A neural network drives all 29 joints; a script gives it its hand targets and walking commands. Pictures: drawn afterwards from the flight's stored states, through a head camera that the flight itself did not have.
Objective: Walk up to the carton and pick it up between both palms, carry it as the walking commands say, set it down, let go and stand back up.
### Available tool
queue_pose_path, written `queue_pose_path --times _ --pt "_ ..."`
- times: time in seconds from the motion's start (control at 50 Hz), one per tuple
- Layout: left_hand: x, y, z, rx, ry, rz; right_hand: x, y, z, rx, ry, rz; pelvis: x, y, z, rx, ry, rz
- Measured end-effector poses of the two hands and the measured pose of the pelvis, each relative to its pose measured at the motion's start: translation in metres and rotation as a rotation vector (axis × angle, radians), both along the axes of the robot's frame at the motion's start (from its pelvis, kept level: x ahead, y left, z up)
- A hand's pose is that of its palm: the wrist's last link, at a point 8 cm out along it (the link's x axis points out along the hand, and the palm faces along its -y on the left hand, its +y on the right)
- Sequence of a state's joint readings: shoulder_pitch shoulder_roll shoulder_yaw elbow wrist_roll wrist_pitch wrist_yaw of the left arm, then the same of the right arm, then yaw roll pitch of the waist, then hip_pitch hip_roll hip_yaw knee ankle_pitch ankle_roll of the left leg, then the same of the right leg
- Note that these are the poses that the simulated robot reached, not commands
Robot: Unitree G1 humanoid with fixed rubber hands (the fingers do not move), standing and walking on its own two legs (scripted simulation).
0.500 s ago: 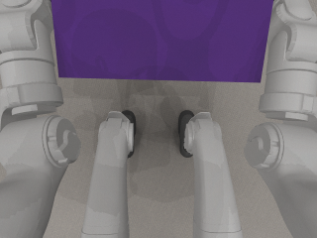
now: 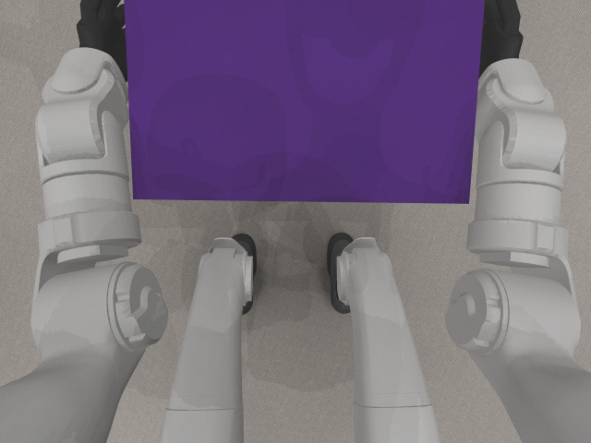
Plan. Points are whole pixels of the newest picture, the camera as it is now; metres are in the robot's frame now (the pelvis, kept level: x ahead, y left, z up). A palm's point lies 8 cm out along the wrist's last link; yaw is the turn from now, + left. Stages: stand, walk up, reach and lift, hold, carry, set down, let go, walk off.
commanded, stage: reach and lift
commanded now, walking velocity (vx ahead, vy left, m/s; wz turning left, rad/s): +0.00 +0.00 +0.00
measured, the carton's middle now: (300, 83) +0.51 +0.00 -0.15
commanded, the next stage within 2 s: none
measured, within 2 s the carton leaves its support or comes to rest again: neither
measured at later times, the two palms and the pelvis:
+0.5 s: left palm (4, 17) +0.48 +0.20 +0.05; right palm out of the picture +0.48 -0.19 +0.05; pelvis +0.07 +0.00 +0.08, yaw +0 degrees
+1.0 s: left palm out of the picture +0.45 +0.19 +0.09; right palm out of the picture +0.45 -0.20 +0.10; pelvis +0.12 +0.00 +0.13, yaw +0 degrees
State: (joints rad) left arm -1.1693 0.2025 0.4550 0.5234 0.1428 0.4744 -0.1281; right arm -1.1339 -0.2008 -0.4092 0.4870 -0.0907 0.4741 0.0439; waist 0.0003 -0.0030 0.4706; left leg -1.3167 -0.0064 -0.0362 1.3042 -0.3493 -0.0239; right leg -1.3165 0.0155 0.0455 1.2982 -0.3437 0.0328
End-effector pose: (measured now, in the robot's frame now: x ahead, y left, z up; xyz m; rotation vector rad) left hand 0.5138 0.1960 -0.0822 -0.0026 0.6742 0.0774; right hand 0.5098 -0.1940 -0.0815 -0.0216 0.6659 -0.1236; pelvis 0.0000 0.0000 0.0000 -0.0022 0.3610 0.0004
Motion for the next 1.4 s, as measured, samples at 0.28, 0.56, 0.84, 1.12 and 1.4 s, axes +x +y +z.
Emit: queue_pose_path --times 0.28,0.56,0.84,1.12,1.4 --pt "-0.015 0.002 0.076 -0.011 0.047 -0.002 -0.019 0.001 0.073 0.025 0.047 -0.014 0.038 -0.001 0.034 -0.007 0.163 0.009" --pt "-0.032 0.004 0.128 -0.021 0.087 0.000 -0.032 0.000 0.127 0.033 0.091 0.002 0.077 0.001 0.087 -0.014 0.115 0.012" --pt "-0.049 -0.002 0.140 -0.006 0.081 -0.003 -0.045 -0.004 0.145 -0.001 0.081 0.024 0.107 0.000 0.116 -0.014 0.104 0.012" --pt "-0.074 -0.002 0.194 0.009 0.059 0.006 -0.068 -0.005 0.193 0.014 0.058 0.026 0.123 -0.005 0.139 -0.005 -0.056 0.017" --pt "-0.082 0.001 0.235 0.013 0.008 -0.007 -0.081 -0.001 0.231 0.004 0.014 0.019 0.121 -0.002 0.150 -0.001 -0.227 0.026"
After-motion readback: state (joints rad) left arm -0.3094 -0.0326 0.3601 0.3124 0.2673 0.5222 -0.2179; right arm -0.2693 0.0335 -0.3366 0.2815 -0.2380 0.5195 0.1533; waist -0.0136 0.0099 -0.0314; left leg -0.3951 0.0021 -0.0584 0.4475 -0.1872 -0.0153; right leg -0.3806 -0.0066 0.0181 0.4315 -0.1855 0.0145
